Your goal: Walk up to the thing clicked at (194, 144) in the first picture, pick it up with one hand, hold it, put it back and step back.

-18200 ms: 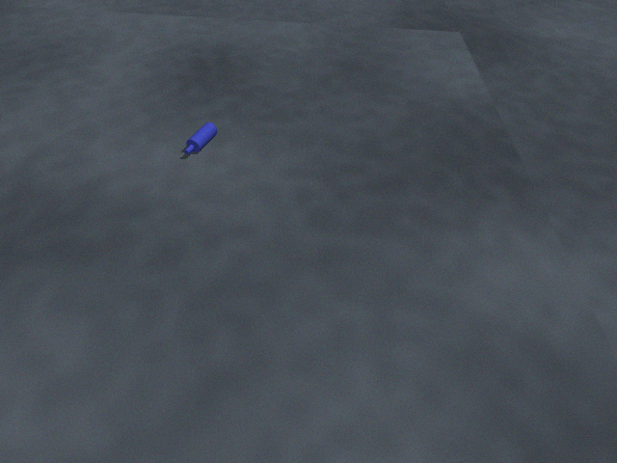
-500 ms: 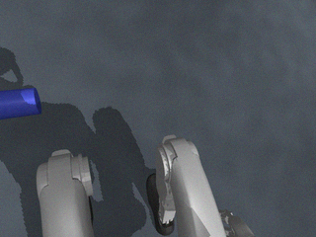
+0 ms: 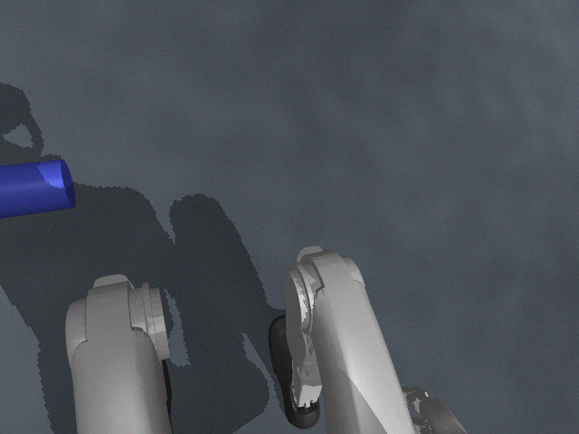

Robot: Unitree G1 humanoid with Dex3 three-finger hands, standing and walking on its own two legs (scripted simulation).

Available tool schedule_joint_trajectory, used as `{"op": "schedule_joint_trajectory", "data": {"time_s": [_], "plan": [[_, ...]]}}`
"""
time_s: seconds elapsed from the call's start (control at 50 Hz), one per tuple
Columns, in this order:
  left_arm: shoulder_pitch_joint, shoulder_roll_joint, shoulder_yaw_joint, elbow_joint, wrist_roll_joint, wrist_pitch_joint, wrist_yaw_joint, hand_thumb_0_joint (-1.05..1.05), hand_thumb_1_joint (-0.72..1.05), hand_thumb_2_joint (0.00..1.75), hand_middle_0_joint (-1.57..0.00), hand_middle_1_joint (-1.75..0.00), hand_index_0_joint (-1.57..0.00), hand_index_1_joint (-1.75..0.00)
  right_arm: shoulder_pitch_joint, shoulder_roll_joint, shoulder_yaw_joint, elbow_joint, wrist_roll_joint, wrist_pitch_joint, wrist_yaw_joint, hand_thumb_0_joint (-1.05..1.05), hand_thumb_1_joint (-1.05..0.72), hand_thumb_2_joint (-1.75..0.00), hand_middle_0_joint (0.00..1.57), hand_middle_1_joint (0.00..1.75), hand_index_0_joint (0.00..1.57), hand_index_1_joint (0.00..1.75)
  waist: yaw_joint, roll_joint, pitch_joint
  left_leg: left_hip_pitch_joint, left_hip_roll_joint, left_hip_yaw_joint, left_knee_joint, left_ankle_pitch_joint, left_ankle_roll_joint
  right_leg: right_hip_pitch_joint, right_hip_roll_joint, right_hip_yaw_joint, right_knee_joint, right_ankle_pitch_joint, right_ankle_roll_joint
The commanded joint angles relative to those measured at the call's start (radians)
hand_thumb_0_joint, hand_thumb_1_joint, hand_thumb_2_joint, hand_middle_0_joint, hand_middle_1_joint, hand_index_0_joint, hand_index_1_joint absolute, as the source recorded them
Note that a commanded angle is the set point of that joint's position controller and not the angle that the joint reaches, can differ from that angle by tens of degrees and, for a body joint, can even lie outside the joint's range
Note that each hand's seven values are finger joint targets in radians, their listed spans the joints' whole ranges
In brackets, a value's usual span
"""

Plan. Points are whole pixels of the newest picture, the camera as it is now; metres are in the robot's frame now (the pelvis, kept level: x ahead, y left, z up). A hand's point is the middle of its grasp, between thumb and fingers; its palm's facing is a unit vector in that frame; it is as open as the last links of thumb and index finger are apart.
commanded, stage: approach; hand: left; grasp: from above
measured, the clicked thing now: out of the picture +0.46 +0.38 -0.29
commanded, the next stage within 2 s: close in in 0.80 s
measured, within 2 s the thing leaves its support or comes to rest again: neither
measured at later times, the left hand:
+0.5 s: hand (1, 165) +0.48 +0.32 -0.18, palm faces -0.39 -0.09 -0.92, open 14.3 cm
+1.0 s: hand out of the picture +0.44 +0.35 -0.16, palm faces -0.45 -0.10 -0.89, open 14.3 cm
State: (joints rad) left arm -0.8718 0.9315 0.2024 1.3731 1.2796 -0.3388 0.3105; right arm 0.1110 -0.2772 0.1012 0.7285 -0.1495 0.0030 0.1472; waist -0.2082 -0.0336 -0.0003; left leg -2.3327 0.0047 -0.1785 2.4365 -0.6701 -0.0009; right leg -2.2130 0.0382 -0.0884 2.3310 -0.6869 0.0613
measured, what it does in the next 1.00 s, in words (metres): stands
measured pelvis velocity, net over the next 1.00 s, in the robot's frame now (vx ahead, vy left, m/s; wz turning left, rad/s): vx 0.00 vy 0.00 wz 0.00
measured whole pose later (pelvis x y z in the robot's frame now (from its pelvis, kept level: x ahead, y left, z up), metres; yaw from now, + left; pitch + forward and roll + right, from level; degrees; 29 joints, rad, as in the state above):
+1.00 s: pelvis +0.00 +0.00 +0.00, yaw +0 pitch +31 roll -11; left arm -0.89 0.89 0.12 1.26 1.22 -0.34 0.23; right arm 0.14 -0.30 0.11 0.69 -0.14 0.00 0.14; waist -0.21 -0.04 0.02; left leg -2.32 0.00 -0.19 2.43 -0.67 -0.01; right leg -2.20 0.03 -0.10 2.33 -0.69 0.05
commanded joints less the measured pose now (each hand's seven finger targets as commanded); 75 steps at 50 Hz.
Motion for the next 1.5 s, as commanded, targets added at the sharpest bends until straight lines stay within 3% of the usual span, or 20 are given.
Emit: {"op": "schedule_joint_trajectory", "data": {"time_s": [0.0,0.06,0.12,0.26,0.32,0.4,0.5,0.56,0.6,0.66,0.72,0.8,0.84,0.88,0.94,1.04,1.16,1.24,1.32,1.48], "plan": [[-0.271,0.316,0.041,-0.160,-0.031,-0.008,0.029,0.00,-0.58,1.03,-0.08,-1.03,-0.07,-1.04,0.194,-0.261,-0.084,-0.006,-0.004,-0.007,-0.010,0.00,-0.91,-0.90,0.20,0.30,0.20,0.30,0.001,0.321,-0.663,0.547,0.002,0.097,-0.252,0.164,0.029,0.282,0.023,-0.088,-0.228,0.209,-0.086],[-0.267,0.335,0.064,-0.178,-0.036,-0.016,0.033,0.00,-0.59,1.04,-0.07,-1.03,-0.06,-1.04,0.185,-0.269,-0.090,-0.010,0.001,-0.005,-0.013,0.00,-0.90,-0.90,0.20,0.30,0.20,0.30,0.020,0.359,-0.687,0.580,0.001,0.090,-0.267,0.168,0.021,0.264,0.020,-0.091,-0.216,0.202,-0.090],[-0.280,0.257,-0.005,-0.153,-0.016,-0.018,0.027,0.00,-0.60,1.05,-0.06,-1.02,-0.05,-1.04,0.187,-0.258,-0.086,-0.005,-0.001,-0.005,-0.010,0.00,-0.90,-0.90,0.20,0.30,0.20,0.30,-0.011,0.367,-0.655,0.583,0.006,0.088,-0.270,0.158,0.020,0.234,0.025,-0.098,-0.220,0.198,-0.091],[-0.449,0.161,-0.111,-0.104,-0.006,-0.026,0.068,0.00,-0.60,1.05,-0.06,-1.03,-0.05,-1.05,0.210,-0.267,-0.071,0.011,-0.007,-0.015,-0.016,0.00,-0.90,-0.90,0.20,0.30,0.20,0.30,-0.087,0.325,-0.598,0.532,0.007,0.083,-0.251,0.104,0.023,0.201,0.027,-0.108,-0.235,0.170,-0.086],[-0.487,0.192,-0.102,-0.035,0.018,-0.011,0.110,0.00,-0.60,1.06,-0.07,-1.04,-0.05,-1.05,0.209,-0.273,-0.057,0.008,-0.013,-0.027,-0.022,0.00,-0.90,-0.90,0.20,0.30,0.20,0.30,-0.087,0.351,-0.595,0.545,0.005,0.085,-0.250,0.104,0.018,0.193,0.028,-0.111,-0.229,0.165,-0.086],[-0.502,0.282,-0.033,0.035,0.072,0.040,0.172,0.00,-0.61,1.07,-0.07,-1.03,-0.05,-1.05,0.223,-0.282,-0.036,0.001,-0.022,-0.039,-0.022,0.00,-0.90,-0.90,0.20,0.30,0.20,0.30,-0.078,0.412,-0.650,0.574,0.003,0.095,-0.242,0.172,0.016,0.219,0.028,-0.113,-0.196,0.228,-0.088],[-0.473,0.345,0.012,0.032,0.063,0.119,0.206,0.00,-0.61,1.08,-0.07,-1.00,-0.05,-1.02,0.189,-0.292,-0.025,-0.035,-0.017,-0.047,-0.021,0.00,-0.90,-0.90,0.20,0.30,0.20,0.30,-0.048,0.472,-0.699,0.590,0.006,0.106,-0.254,0.187,0.016,0.232,0.028,-0.106,-0.181,0.246,-0.096],[-0.402,0.375,0.032,0.015,0.034,0.163,0.181,0.00,-0.61,1.08,-0.07,-0.99,-0.04,-1.02,0.193,-0.292,-0.022,-0.046,-0.007,-0.052,-0.018,0.00,-0.90,-0.90,0.20,0.30,0.20,0.30,-0.028,0.448,-0.715,0.553,0.002,0.124,-0.236,0.211,0.028,0.294,0.026,-0.085,-0.191,0.276,-0.092],[-0.364,0.380,0.025,0.009,-0.010,0.181,0.146,0.00,-0.61,1.08,-0.07,-0.99,-0.05,-1.02,0.187,-0.285,-0.025,-0.051,0.002,-0.052,-0.017,0.00,-0.90,-0.90,0.20,0.30,0.20,0.30,-0.017,0.386,-0.713,0.498,0.005,0.128,-0.226,0.191,0.040,0.319,0.031,-0.073,-0.207,0.264,-0.085],[-0.329,0.344,-0.004,-0.014,-0.061,0.187,0.063,0.00,-0.61,1.04,-0.06,-1.02,-0.05,-1.03,0.204,-0.281,-0.032,-0.047,0.008,-0.052,-0.017,0.00,-0.90,-0.90,0.20,0.30,0.20,0.30,-0.040,0.315,-0.661,0.430,0.004,0.121,-0.219,0.153,0.050,0.346,0.032,-0.069,-0.226,0.231,-0.076],[-0.310,0.314,-0.018,-0.062,-0.100,0.157,-0.017,0.00,-0.61,1.04,-0.07,-1.03,-0.05,-1.04,0.225,-0.286,-0.040,-0.047,0.005,-0.045,-0.018,0.00,-0.91,-0.90,0.20,0.30,0.20,0.30,-0.055,0.285,-0.667,0.422,0.005,0.110,-0.218,0.165,0.044,0.381,0.029,-0.075,-0.230,0.234,-0.077],[-0.350,0.218,-0.068,-0.190,-0.118,0.072,-0.089,0.00,-0.61,1.04,-0.07,-1.04,-0.06,-1.05,0.274,-0.291,-0.061,-0.028,-0.002,-0.033,-0.017,0.00,-0.91,-0.90,0.20,0.30,0.20,0.30,-0.084,0.321,-0.665,0.489,0.006,0.092,-0.223,0.163,0.022,0.349,0.029,-0.097,-0.249,0.210,-0.090],[-0.371,0.253,-0.045,-0.268,-0.120,0.028,-0.093,0.00,-0.61,1.05,-0.08,-1.04,-0.06,-1.05,0.276,-0.308,-0.077,-0.031,0.001,-0.028,-0.024,0.00,-0.91,-0.90,0.20,0.30,0.20,0.30,-0.062,0.352,-0.684,0.544,0.007,0.080,-0.235,0.162,0.011,0.316,0.025,-0.104,-0.249,0.195,-0.096],[-0.342,0.276,-0.019,-0.324,-0.113,-0.004,-0.077,0.00,-0.60,1.05,-0.07,-1.03,-0.06,-1.04,0.263,-0.310,-0.089,-0.042,0.004,-0.019,-0.029,0.00,-0.91,-0.90,0.20,0.30,0.20,0.30,-0.033,0.409,-0.718,0.616,0.007,0.078,-0.246,0.196,0.000,0.295,0.021,-0.100,-0.239,0.214,-0.101],[-0.334,0.240,-0.020,-0.304,-0.072,-0.017,-0.024,0.00,-0.61,1.03,-0.06,-1.00,-0.05,-1.01,0.242,-0.291,-0.081,-0.042,0.004,0.002,-0.024,0.00,-0.90,-0.90,0.20,0.30,0.20,0.30,-0.032,0.407,-0.680,0.626,0.005,0.081,-0.249,0.229,0.001,0.263,0.019,-0.106,-0.227,0.235,-0.102],[-0.345,0.213,-0.052,-0.064,-0.013,-0.003,0.062,0.00,-0.61,1.07,-0.07,-0.98,-0.04,-1.00,0.208,-0.272,-0.043,-0.030,0.001,0.006,-0.016,0.00,-0.90,-0.90,0.20,0.30,0.20,0.30,-0.068,0.331,-0.549,0.512,0.005,0.087,-0.246,0.159,0.022,0.224,0.027,-0.116,-0.230,0.206,-0.092],[-0.439,0.259,-0.067,0.026,0.046,0.018,0.117,0.00,-0.57,1.04,-0.07,-1.02,-0.06,-1.03,0.180,-0.286,-0.029,-0.038,-0.012,-0.016,-0.019,0.00,-0.90,-0.90,0.20,0.30,0.20,0.30,-0.075,0.375,-0.570,0.531,0.001,0.084,-0.260,0.101,0.020,0.194,0.029,-0.120,-0.209,0.163,-0.096],[-0.492,0.275,-0.059,0.034,0.049,0.026,0.153,0.00,-0.59,1.04,-0.06,-0.98,-0.04,-1.00,0.189,-0.297,-0.026,-0.033,-0.024,-0.042,-0.019,0.00,-0.89,-0.90,0.20,0.30,0.20,0.30,-0.108,0.389,-0.607,0.554,0.005,0.079,-0.236,0.125,0.021,0.203,0.030,-0.124,-0.197,0.188,-0.085],[-0.477,0.281,-0.066,0.103,0.047,0.043,0.171,0.00,-0.60,1.06,-0.06,-0.98,-0.04,-1.01,0.199,-0.302,-0.014,-0.027,-0.033,-0.070,-0.017,0.00,-0.89,-0.90,0.20,0.30,0.20,0.30,-0.127,0.374,-0.555,0.517,0.008,0.074,-0.227,0.088,0.023,0.181,0.032,-0.127,-0.193,0.157,-0.085],[-0.419,0.374,-0.012,0.083,0.029,0.055,0.188,0.00,-0.61,1.08,-0.06,-0.95,-0.03,-0.99,0.213,-0.318,0.014,-0.033,-0.047,-0.099,-0.008,0.00,-0.89,-0.90,0.20,0.30,0.20,0.30,-0.108,0.446,-0.605,0.559,0.015,0.068,-0.205,0.173,0.012,0.238,0.036,-0.140,-0.154,0.226,-0.085]]}}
